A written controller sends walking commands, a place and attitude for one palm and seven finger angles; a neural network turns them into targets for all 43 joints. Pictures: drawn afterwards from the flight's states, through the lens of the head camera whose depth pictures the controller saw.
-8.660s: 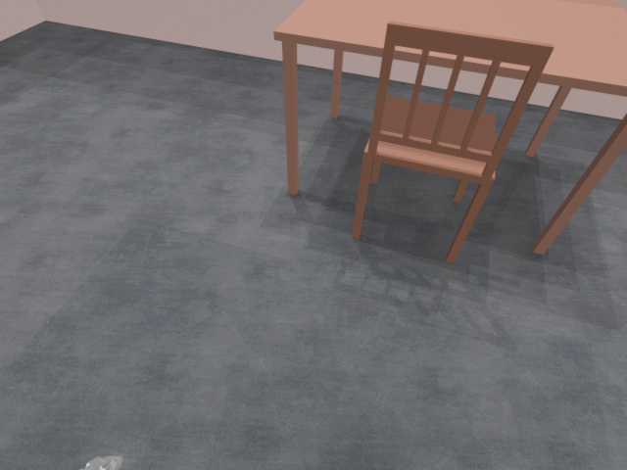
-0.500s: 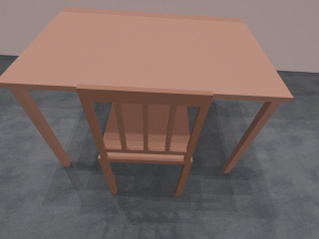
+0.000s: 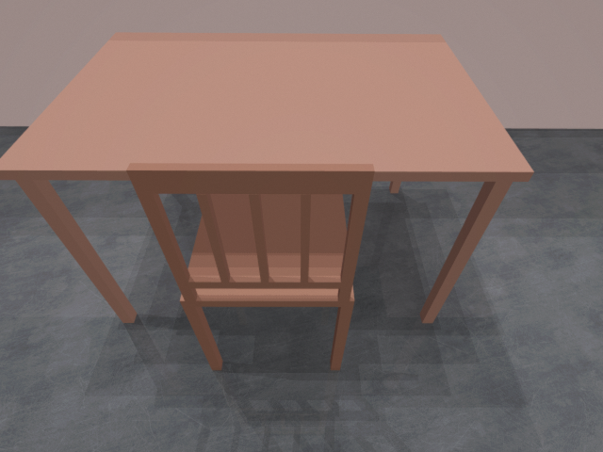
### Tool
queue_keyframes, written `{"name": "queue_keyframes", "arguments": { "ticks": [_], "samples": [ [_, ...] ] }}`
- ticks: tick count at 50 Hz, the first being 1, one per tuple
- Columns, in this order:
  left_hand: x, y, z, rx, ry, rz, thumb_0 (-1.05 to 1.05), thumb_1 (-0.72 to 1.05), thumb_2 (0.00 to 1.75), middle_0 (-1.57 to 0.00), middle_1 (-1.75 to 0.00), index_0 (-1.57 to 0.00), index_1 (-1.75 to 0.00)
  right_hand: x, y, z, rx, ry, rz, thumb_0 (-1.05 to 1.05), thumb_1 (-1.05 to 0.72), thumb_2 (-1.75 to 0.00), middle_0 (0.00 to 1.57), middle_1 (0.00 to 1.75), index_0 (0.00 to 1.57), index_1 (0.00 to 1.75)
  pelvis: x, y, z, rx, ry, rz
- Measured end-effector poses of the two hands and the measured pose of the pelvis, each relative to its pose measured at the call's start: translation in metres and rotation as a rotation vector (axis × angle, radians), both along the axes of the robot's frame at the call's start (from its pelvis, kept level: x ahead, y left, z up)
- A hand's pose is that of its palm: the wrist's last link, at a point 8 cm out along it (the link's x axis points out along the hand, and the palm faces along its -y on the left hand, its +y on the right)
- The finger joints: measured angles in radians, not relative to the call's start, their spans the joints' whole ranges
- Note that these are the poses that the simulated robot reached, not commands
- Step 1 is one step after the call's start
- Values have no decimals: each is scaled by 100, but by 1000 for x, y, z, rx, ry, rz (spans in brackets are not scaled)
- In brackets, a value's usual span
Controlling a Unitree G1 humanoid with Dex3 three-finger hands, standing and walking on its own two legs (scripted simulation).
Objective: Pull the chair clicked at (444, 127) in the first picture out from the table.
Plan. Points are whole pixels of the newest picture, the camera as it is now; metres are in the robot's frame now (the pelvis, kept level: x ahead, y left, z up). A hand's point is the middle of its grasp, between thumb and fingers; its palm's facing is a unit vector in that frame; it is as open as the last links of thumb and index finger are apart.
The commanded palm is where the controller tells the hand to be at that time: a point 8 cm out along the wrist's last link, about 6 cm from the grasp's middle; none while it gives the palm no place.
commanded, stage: come to a stop and stand still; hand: left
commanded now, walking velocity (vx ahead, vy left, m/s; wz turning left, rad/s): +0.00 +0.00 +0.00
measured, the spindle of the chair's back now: (260, 240) +0.53 +0.11 -0.10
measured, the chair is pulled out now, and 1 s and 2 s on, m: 0.00 0.00 0.00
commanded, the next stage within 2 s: look again from close up in 1.04 s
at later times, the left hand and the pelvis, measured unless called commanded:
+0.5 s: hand out of the picture -0.01 +0.11 -0.18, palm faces +0.07 -0.98 -0.17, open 7.4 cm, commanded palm none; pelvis +0.03 -0.03 +0.00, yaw +0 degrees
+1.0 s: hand out of the picture +0.00 +0.12 -0.18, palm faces +0.07 -0.98 -0.17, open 7.4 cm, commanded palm none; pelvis +0.05 -0.03 +0.00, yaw +0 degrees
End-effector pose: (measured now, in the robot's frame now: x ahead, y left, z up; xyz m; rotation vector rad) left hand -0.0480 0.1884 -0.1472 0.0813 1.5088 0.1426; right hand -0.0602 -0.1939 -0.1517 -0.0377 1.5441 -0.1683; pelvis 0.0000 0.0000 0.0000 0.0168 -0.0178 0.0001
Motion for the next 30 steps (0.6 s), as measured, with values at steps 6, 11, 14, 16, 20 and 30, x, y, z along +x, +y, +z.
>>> {"name": "queue_keyframes", "arguments": {
  "ticks": [6,11,14,16,20,30],
  "samples": [
    [3,-12,-1,-8,9,5,0,90,90,-20,-29,-20,-30,5,-6,1,0,2,1,0,-91,-89,19,30,19,30,5,-8,0,1,7,1],
    [9,-18,0,-6,8,10,0,90,90,-20,-29,-20,-30,20,-11,0,2,-17,14,0,-91,-89,19,30,19,30,12,-14,0,1,9,2],
    [15,-21,1,0,2,13,0,90,90,-20,-29,-20,-30,33,-14,-2,3,-37,25,0,-91,-89,19,30,19,30,16,-18,0,3,10,4],
    [18,-22,1,5,-3,15,0,90,90,-20,-29,-20,-30,42,-17,-3,3,-51,33,0,-91,-89,19,30,19,30,19,-20,0,4,10,4],
    [26,-24,1,15,-15,20,0,90,90,-20,-29,-20,-30,57,-27,-4,-8,-62,53,1,-92,-89,20,30,19,30,25,-24,-1,6,8,8],
    [40,-29,1,32,-18,21,0,90,90,-20,-29,-20,-30,84,-50,-4,-42,-92,68,1,-92,-89,19,30,19,30,37,-35,-2,10,3,7]
  ]
}}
